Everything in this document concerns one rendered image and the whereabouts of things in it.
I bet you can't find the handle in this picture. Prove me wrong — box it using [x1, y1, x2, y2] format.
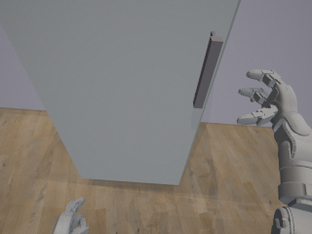
[193, 31, 223, 109]

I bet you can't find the robot right forearm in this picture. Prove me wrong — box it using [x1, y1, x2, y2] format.
[272, 112, 312, 213]

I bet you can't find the fridge door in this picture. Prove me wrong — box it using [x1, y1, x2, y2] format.
[0, 0, 239, 185]

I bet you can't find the right robot hand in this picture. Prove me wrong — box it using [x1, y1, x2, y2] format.
[237, 69, 298, 127]

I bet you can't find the robot right upper arm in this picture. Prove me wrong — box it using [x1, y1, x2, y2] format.
[271, 206, 312, 234]

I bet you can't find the left robot hand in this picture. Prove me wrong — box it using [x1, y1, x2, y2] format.
[52, 197, 89, 234]

